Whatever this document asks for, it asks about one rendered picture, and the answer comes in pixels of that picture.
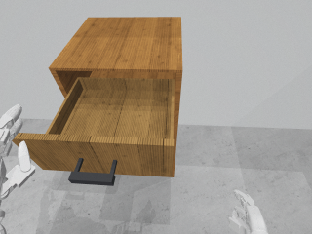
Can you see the left robot hand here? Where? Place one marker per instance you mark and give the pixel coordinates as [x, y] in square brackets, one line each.
[10, 125]

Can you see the right robot hand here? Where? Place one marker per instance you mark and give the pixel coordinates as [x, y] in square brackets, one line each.
[248, 220]

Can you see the handle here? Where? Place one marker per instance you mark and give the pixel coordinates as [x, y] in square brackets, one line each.
[91, 178]

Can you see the cabinet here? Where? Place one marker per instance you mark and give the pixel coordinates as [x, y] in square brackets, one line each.
[124, 47]

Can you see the drawer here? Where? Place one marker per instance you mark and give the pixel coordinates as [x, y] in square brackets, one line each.
[130, 120]

